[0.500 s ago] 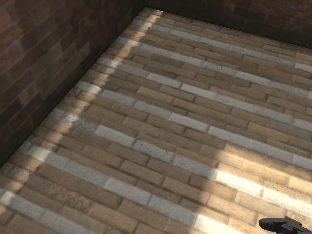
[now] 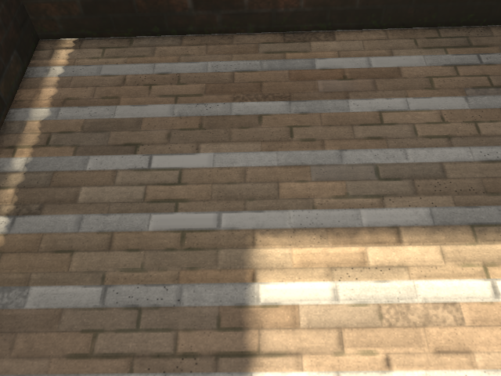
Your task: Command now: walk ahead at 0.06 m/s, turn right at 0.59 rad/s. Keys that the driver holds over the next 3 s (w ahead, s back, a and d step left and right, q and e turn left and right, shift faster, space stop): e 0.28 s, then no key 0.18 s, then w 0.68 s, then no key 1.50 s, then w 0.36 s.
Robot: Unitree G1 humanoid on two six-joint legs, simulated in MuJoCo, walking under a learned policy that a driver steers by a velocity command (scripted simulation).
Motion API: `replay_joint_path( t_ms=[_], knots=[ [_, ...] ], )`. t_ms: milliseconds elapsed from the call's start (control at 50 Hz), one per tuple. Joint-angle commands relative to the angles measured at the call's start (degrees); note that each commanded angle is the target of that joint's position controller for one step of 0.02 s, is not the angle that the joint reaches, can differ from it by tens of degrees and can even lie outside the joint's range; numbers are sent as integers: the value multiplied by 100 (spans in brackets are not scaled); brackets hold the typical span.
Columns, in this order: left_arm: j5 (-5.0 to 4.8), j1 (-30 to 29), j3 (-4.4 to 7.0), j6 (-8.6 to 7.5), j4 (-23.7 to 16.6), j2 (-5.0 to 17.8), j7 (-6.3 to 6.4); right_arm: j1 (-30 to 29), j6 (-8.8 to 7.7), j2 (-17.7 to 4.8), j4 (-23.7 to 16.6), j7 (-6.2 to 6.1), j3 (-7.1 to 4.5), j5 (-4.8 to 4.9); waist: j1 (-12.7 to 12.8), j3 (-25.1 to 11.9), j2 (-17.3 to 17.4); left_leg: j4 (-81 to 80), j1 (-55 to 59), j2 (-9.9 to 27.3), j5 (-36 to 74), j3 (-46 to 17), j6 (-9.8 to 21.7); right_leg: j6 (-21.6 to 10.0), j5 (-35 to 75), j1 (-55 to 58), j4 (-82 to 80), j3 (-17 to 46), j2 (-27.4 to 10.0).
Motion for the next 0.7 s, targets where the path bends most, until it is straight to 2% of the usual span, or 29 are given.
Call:
replay_joint_path(
  t_ms=[20, 40, 80, 120, 180, 220, 280, 320, 360, 380, 400, 420, 440, 460, 480, 500, 520, 560, 600, 640, 700],
  knots=[
    [-69, 442, 265, 95, -216, 811, 170, 6, 19, -583, -505, -38, -124, -56, 170, -726, -598, 371, -1228, 149, 518, -623, -44, -1010, 2359, 1529, -1525, 2016, -1535],
    [-52, 295, 234, 105, -248, 715, 180, 171, 69, -617, -435, -29, -134, -113, 63, -747, -692, 225, -932, 102, 699, -570, -61, -901, 2327, 1255, -1571, 1835, -1332],
    [3, 339, 263, 67, -220, 824, 134, 299, 150, -541, -379, -1, -122, -102, 17, -976, -544, 44, -651, -45, 798, -534, -68, -852, 2304, 1110, -1570, 1792, -1224],
    [24, 419, 319, 53, -176, 950, 109, 165, 184, -449, -432, 1, -97, -56, 65, -988, -532, -347, -658, -91, 842, -572, -78, -839, 1656, 1066, -1658, 1935, -1170],
    [44, 529, 353, 106, -164, 985, 104, -157, 208, -430, -543, -8, -82, -49, 219, -879, -734, -886, -733, -144, 946, -658, -72, -809, 229, 1032, -1844, 2326, -1114],
    [67, 580, 373, 138, -158, 1000, 91, -326, 191, -430, -604, -9, -74, -34, 292, -805, -771, -1237, -654, -212, 964, -702, -46, -775, -330, 987, -1883, 2553, -1079],
    [105, 592, 403, 170, -157, 1028, 56, -394, 132, -424, -654, -31, -58, 21, 330, -792, -814, -1776, -283, -392, 846, -703, 34, -711, -311, 919, -1785, 2825, -1029],
    [115, 503, 389, 181, -163, 977, 40, -183, 87, -431, -609, -59, -49, 70, 274, -861, -903, -2278, 149, -483, 783, -630, 146, -608, 5, 902, -1681, 2905, -1017],
    [60, 408, 361, 197, -132, 909, 51, 173, 29, -383, -522, -104, -34, 79, 82, -858, -888, -3353, 872, -561, 1182, -535, 302, -376, 150, 693, -1496, 2923, -888],
    [0, 427, 328, 190, -106, 828, 89, 315, -11, -420, -483, -144, -43, 45, -5, -810, -748, -4134, 1347, -449, 1513, -607, 402, -126, -217, 408, -1336, 2818, -706],
    [-37, 613, 248, 164, -125, 552, 123, 202, -46, -798, -564, -190, -103, -47, 138, -736, 97, -4879, 1554, 538, 1045, -1628, 633, 214, -1151, -4, -631, 2350, -269],
    [-65, 502, 234, 128, -240, 481, 154, -188, -46, -1280, -727, -154, -191, -103, 171, -444, 1188, -5445, 1285, 1743, 1025, -3264, 1184, 440, -1695, -780, 418, 1040, 787],
    [162, 473, 330, 114, -176, 846, 170, -199, -48, -1136, -670, -107, -193, -122, 162, -367, 844, -5189, 625, 1946, 1954, -3177, 1555, 511, -1977, -357, 1554, 1016, 501],
    [130, 633, 352, 118, -44, 844, 140, -420, -73, -775, -687, -72, -86, -55, 360, -384, 508, -5042, 500, 1613, 2483, -2700, 1534, 521, -1738, -121, 2033, 1106, 456],
    [118, 824, 321, 136, 95, 763, 107, -537, -92, -613, -669, -35, -49, -51, 453, -430, 426, -5059, 571, 1220, 2049, -2205, 1328, 541, -1342, -63, 2292, 1051, 408],
    [148, 894, 298, 150, 151, 716, 64, -526, -103, -619, -642, -24, -59, -62, 426, -479, 722, -5144, 889, 949, 1318, -2019, 1171, 546, -1085, -272, 2432, 978, 389],
    [177, 904, 276, 148, 192, 701, 13, -377, -109, -614, -587, -11, -65, -55, 314, -414, 914, -5231, 1207, 840, 901, -1996, 1158, 568, -1038, -561, 2467, 907, 373],
    [171, 590, 228, 115, 170, 648, -50, 60, -129, -644, -401, 30, -100, -23, 55, -228, 827, -5369, 1725, 862, 463, -2096, 1202, 614, -1001, -977, 2157, 805, 300],
    [172, 266, 178, 65, 132, 576, -77, 407, -192, -737, -210, 43, -161, 1, -107, -156, 681, -5376, 2119, 946, 602, -2135, 1267, 649, -957, -1114, 1670, 618, 130],
    [174, 58, 107, 5, 133, 470, -97, 557, -250, -789, -84, 69, -205, 1, -196, -183, 723, -5362, 2161, 945, 810, -2033, 1308, 669, -998, -839, 1081, 270, -77],
    [124, -212, 28, -83, 102, 381, -96, 715, -272, -885, 90, 133, -270, -34, -291, -119, 854, -5320, 1754, 943, 890, -1894, 1376, 531, -1381, -87, 173, -37, -93]
  ],
)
